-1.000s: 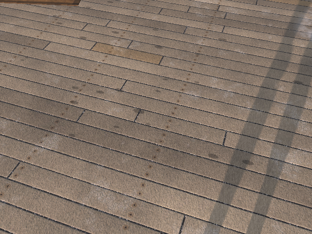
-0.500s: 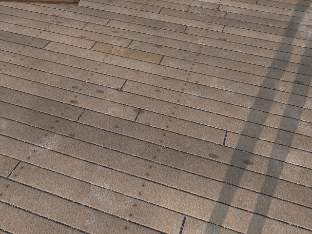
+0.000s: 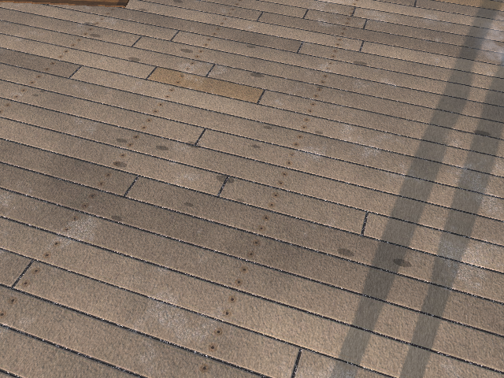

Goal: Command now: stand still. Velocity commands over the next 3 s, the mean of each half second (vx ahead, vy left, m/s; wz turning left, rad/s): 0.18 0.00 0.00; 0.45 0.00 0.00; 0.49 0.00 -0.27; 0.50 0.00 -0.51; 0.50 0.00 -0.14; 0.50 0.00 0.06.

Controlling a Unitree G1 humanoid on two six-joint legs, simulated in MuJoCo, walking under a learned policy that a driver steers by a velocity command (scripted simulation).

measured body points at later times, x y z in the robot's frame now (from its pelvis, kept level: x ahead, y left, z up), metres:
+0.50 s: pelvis +0.08 -0.04 -0.02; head +0.09 -0.06 +0.43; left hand +0.13 +0.20 -0.15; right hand -0.05 -0.26 -0.17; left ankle -0.06 +0.09 -0.74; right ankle +0.11 -0.13 -0.75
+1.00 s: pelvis +0.34 -0.05 -0.03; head +0.38 -0.04 +0.42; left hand +0.22 +0.16 -0.17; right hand +0.51 -0.26 -0.15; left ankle +0.46 +0.01 -0.75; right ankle +0.12 -0.13 -0.72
